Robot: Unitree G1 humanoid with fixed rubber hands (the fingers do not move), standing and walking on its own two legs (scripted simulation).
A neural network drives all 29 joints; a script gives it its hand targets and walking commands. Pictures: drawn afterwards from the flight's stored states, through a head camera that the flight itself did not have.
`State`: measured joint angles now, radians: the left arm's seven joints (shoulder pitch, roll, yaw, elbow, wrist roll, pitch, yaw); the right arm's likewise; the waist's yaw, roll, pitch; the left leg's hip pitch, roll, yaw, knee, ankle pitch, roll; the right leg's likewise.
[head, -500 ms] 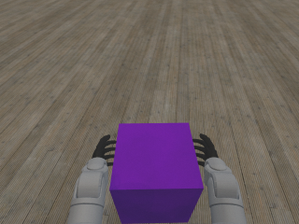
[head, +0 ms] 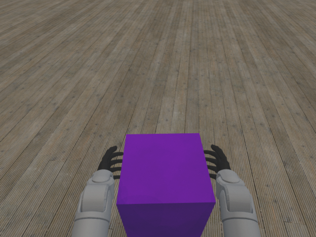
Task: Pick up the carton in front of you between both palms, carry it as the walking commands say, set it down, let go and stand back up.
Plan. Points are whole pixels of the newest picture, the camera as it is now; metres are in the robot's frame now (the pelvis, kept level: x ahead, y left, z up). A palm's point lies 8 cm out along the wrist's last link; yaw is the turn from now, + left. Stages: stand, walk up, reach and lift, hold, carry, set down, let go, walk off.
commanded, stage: carry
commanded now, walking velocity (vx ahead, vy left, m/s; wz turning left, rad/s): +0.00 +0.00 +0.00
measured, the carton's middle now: (163, 188) +0.28 -0.01 -0.06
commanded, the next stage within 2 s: hold in 0.34 s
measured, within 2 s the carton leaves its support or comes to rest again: neither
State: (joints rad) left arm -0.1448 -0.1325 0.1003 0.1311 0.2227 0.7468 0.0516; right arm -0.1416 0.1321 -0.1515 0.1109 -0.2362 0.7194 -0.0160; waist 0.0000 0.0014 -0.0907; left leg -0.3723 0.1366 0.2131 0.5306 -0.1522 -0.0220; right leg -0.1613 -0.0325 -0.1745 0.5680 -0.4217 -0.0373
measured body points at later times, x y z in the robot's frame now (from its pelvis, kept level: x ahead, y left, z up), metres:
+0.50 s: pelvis +0.00 +0.01 +0.01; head -0.02 +0.00 +0.46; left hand +0.28 +0.14 +0.03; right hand +0.27 -0.17 +0.03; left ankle +0.07 +0.17 -0.72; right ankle -0.07 -0.08 -0.73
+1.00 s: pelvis -0.02 +0.08 +0.02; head -0.05 +0.11 +0.47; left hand +0.30 +0.17 +0.04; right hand +0.24 -0.13 +0.06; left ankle +0.07 +0.19 -0.73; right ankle -0.07 -0.07 -0.73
